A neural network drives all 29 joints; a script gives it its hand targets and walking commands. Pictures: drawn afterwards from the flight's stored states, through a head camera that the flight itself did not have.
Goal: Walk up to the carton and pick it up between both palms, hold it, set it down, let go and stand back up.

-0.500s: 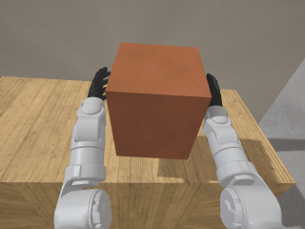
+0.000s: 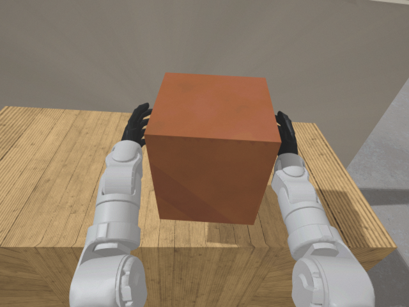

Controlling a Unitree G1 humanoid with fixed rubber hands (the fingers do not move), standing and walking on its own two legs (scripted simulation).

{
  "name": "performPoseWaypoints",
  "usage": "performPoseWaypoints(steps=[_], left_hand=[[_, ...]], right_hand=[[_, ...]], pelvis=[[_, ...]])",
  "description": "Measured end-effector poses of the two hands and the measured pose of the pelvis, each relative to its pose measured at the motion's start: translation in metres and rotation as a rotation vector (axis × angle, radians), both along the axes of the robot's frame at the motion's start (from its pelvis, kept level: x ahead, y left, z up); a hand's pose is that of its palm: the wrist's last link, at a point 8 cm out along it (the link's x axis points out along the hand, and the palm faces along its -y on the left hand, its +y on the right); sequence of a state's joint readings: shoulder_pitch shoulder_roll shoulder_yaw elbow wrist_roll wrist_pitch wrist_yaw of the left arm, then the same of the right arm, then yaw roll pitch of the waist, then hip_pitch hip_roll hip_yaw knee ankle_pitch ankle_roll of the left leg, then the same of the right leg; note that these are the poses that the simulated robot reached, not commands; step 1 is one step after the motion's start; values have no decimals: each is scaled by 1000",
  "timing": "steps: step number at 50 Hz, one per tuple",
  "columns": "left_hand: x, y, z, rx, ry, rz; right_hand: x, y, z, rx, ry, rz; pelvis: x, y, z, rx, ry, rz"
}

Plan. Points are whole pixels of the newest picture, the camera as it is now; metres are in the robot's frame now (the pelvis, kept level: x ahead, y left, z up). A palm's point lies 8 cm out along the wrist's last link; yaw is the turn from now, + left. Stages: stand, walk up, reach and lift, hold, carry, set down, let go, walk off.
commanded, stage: set down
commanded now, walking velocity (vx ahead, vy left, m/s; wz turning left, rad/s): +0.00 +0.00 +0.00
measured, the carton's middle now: (210, 150) +0.42 +0.01 +0.12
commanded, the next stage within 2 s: none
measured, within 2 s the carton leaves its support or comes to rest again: neither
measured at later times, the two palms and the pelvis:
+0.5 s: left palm (141, 140) +0.42 +0.15 +0.13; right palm (283, 148) +0.42 -0.15 +0.15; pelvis +0.03 -0.01 +0.00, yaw +0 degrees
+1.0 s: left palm (141, 146) +0.43 +0.16 +0.11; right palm (279, 154) +0.41 -0.14 +0.13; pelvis +0.03 -0.01 +0.00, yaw +0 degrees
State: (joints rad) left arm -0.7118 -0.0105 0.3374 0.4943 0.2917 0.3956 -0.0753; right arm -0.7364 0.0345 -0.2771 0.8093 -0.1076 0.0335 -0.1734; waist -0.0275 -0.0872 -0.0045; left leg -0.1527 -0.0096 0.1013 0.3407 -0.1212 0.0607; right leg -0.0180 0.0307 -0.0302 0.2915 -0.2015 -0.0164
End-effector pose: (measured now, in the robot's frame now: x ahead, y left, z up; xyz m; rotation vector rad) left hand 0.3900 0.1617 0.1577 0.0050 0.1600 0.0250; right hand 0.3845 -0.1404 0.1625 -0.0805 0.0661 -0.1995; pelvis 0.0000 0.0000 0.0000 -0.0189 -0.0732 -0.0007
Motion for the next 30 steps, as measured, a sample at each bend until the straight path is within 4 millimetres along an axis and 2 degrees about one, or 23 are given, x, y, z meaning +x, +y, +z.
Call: performPoseWaypoints(steps=[13, 20, 30], left_hand=[[20, -6, -18, 18, 14, -2], [30, -9, -19, 23, 8, -7], [36, -5, -28, 16, 21, -19]], right_hand=[[17, -5, -12, 11, 10, -10], [27, -9, -15, 14, 4, -11], [32, -5, -19, 10, 13, -12]], pelvis=[[15, -3, 0, 7, 20, 0], [22, -6, 0, 10, 31, 0], [27, -6, 0, 11, 38, -1]])
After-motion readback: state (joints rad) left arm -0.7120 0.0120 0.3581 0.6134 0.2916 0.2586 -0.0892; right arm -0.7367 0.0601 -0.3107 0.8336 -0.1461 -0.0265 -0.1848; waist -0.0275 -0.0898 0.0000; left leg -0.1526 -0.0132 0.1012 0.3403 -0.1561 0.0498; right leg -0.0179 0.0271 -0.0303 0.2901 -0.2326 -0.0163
